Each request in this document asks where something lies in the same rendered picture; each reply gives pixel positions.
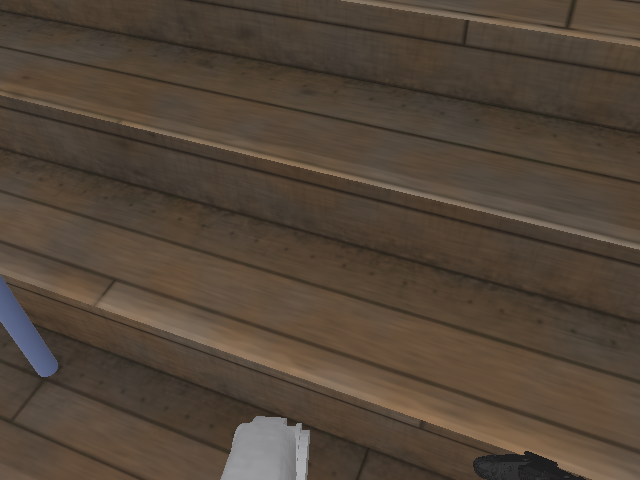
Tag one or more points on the robot left thigh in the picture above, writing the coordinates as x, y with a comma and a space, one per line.
268, 449

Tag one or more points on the right robot hand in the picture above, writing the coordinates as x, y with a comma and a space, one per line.
520, 467

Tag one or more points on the left robot shin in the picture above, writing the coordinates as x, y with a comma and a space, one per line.
238, 428

